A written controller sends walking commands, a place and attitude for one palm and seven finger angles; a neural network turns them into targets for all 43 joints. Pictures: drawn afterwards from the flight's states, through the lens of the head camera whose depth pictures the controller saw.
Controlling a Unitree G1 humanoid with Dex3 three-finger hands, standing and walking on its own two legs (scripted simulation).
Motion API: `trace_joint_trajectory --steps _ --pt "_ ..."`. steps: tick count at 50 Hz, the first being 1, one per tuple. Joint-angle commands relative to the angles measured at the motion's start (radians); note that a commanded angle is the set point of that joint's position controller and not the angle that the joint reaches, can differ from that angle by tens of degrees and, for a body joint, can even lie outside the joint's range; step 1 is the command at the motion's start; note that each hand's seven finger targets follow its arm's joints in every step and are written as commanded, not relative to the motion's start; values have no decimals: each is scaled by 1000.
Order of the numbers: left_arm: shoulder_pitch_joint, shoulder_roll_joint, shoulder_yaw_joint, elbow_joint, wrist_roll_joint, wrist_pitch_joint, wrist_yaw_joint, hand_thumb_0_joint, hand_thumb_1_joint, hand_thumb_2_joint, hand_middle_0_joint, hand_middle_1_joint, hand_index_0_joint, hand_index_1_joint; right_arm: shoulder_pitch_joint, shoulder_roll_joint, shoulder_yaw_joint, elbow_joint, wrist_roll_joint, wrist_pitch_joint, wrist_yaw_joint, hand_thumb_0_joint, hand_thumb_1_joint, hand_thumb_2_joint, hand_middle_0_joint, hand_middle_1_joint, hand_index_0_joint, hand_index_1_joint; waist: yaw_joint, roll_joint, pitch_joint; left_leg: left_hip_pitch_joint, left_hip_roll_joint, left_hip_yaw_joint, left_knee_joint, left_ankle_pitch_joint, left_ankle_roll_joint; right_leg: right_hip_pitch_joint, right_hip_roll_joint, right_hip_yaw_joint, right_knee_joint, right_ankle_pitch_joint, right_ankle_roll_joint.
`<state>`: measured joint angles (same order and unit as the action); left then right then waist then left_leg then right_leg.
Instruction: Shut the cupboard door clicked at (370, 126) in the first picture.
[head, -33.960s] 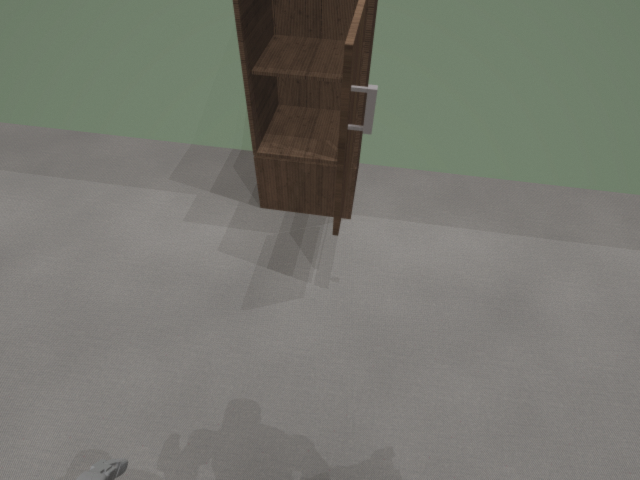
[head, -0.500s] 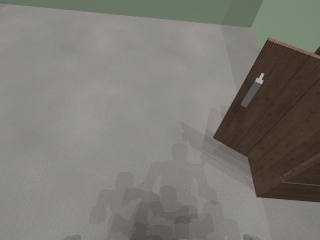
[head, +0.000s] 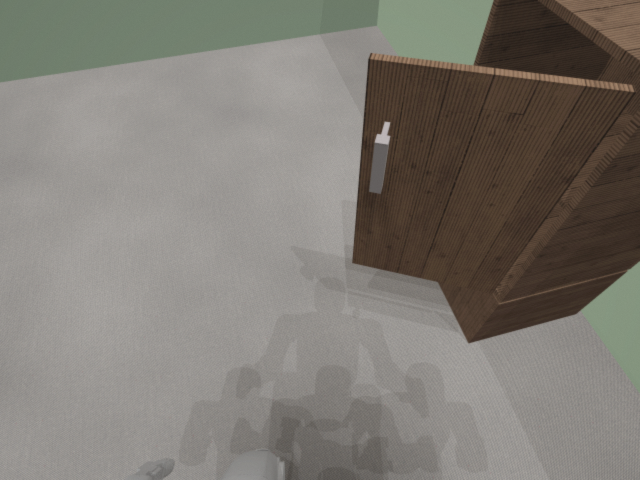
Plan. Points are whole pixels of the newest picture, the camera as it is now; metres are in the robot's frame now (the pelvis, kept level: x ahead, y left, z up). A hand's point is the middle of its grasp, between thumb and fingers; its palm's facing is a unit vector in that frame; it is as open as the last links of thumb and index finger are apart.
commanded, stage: turn to face it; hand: left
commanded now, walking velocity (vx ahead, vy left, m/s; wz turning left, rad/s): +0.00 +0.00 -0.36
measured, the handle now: (381, 157) +0.64 -0.08 -0.02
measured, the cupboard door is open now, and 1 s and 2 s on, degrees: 60 60 60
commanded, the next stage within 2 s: take the last steps up to it in 0.28 s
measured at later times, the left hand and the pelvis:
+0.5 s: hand (200, 462) +0.16 +0.19 -0.16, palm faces -0.19 -0.96 -0.22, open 7.4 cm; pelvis +0.03 +0.01 +0.00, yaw -11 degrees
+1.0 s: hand (255, 412) +0.23 +0.12 -0.18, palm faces -0.29 -0.95 -0.13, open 7.4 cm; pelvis +0.13 -0.04 +0.01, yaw -17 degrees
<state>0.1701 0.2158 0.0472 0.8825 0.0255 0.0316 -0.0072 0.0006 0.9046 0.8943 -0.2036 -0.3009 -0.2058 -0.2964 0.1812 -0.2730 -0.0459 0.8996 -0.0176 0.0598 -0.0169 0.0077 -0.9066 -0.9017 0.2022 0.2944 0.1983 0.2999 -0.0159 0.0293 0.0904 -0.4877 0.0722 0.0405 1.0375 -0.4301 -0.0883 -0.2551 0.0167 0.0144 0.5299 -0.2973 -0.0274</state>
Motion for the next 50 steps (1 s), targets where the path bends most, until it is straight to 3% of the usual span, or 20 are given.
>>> trace_joint_trajectory --steps 1,6,7,8,9,13,19,23,24,26,27,28,31,36,39,40,41,42,47,50 --pt "19 211 59 -59 1 -16 18 0 900 900 -200 -300 -200 -300 -9 -48 -14 -85 6 -29 -1 0 -900 -900 200 300 200 300 23 -171 -130 1 -14 -6 -151 16 6 106 -235 249 -152 477 -169" --pt "-17 191 58 -50 -11 -6 17 0 900 900 -200 -300 -200 -300 96 -52 -12 -47 8 -50 -11 0 -900 -900 200 300 200 300 -26 -147 -123 301 -33 -3 -562 253 31 -48 -173 249 -54 360 -83" --pt "7 144 49 -53 -13 -2 13 0 900 900 -200 -300 -200 -300 113 -103 -19 -43 2 -61 -13 0 -900 -900 200 300 200 300 -19 6 -144 383 83 -128 -651 334 73 -129 -83 183 39 198 -32" --pt "50 96 41 -63 -20 1 7 0 900 900 -200 -300 -200 -300 143 -189 -31 -48 -12 -66 -16 0 -900 -900 200 300 200 300 -17 246 -169 430 282 -324 -689 498 181 -207 30 57 215 -101 20" --pt "29 113 38 -69 -13 3 7 0 900 900 -200 -300 -200 -300 143 -194 -32 -50 -16 -62 -23 0 -900 -900 200 300 200 300 -27 246 -146 392 375 -382 -728 553 261 -242 34 20 419 -330 36" --pt "3 93 43 -39 -8 11 -8 0 900 900 -200 -300 -200 -300 65 -122 -11 -58 -21 -66 -31 0 -900 -900 200 300 200 300 11 116 -116 344 265 -181 -692 656 255 -248 -29 25 563 -221 58" --pt "-28 48 25 -30 -8 13 -10 0 900 900 -200 -300 -200 -300 124 -126 -26 3 -17 -57 -25 0 -900 -900 200 300 200 300 -21 165 -156 396 240 -79 -648 680 236 -117 -13 -65 252 -172 53" --pt "37 69 31 3 -4 7 -19 0 900 900 -200 -300 -200 -300 112 -140 -38 17 -12 -48 -19 0 -900 -900 200 300 200 300 9 118 -146 263 230 -63 -617 307 175 92 7 -104 -47 5 30" --pt "72 100 40 15 0 3 -20 0 900 900 -200 -300 -200 -300 98 -127 -39 17 -8 -48 -15 0 -900 -900 200 300 200 300 28 56 -135 190 191 -22 -575 159 135 169 -25 -58 -141 12 12" --pt "147 239 66 44 9 -7 -9 0 900 900 -200 -300 -200 -300 16 -27 -14 -38 -1 -51 -3 0 -900 -900 200 300 200 300 88 -298 -68 -134 -22 133 -232 -218 46 273 -330 363 -331 -155 -153" --pt "183 225 72 55 2 -12 3 0 900 900 -200 -300 -200 -300 -50 -49 -18 -54 -8 -43 -7 0 -900 -900 200 300 200 300 117 -295 -37 -186 -7 40 -54 -206 56 223 -365 422 -359 -145 -222" --pt "150 204 69 56 2 -17 8 0 900 900 -200 -300 -200 -300 -61 -58 -22 -43 -5 -47 -9 0 -900 -900 200 300 200 300 94 -298 7 -233 4 -2 34 -159 60 208 -342 421 -350 -88 -249" --pt "55 141 44 33 1 -34 9 0 900 900 -200 -300 -200 -300 17 -34 -22 -1 -10 -52 6 0 -900 -900 200 300 200 300 13 -174 -15 -101 18 19 14 -24 45 106 -244 183 -292 87 -201" --pt "61 147 44 57 4 -44 5 0 900 900 -200 -300 -200 -300 48 -4 -13 2 -9 -66 7 0 -900 -900 200 300 200 300 -1 -172 -25 45 2 58 -279 40 49 72 -223 155 -266 142 -193" --pt "53 127 43 70 -10 -38 -1 0 900 900 -200 -300 -200 -300 178 -22 -10 53 -13 -92 -6 0 -900 -900 200 300 200 300 -55 -91 -82 338 -24 84 -561 235 56 -11 -145 108 -95 162 -127" --pt "87 76 32 65 -15 -36 -6 0 900 900 -200 -300 -200 -300 265 -97 -24 78 -22 -104 -15 0 -900 -900 200 300 200 300 -79 86 -137 514 121 -123 -649 241 110 -149 -63 59 111 71 -72" --pt "107 35 20 45 -17 -37 -13 0 900 900 -200 -300 -200 -300 355 -208 -44 91 -37 -106 -24 0 -900 -900 200 300 200 300 -99 314 -176 633 405 -466 -737 280 232 -344 33 -61 400 -273 -15" --pt "53 89 19 21 3 -32 -11 0 900 900 -200 -300 -200 -300 370 -218 -39 88 -27 -98 -31 0 -900 -900 200 300 200 300 -111 224 -159 563 471 -537 -763 264 293 -379 1 23 570 -338 -17" --pt "6 41 29 47 0 -19 -33 0 900 900 -200 -300 -200 -300 209 -98 -9 66 -25 -115 -39 0 -900 -900 200 300 200 300 -24 83 -42 397 315 -154 -760 581 231 -362 -76 9 593 -91 29" --pt "5 3 16 57 -5 -10 -29 0 900 900 -200 -300 -200 -300 195 -86 -7 80 -21 -105 -30 0 -900 -900 200 300 200 300 -11 151 -62 343 235 13 -735 696 199 -231 -69 -53 376 -24 40"
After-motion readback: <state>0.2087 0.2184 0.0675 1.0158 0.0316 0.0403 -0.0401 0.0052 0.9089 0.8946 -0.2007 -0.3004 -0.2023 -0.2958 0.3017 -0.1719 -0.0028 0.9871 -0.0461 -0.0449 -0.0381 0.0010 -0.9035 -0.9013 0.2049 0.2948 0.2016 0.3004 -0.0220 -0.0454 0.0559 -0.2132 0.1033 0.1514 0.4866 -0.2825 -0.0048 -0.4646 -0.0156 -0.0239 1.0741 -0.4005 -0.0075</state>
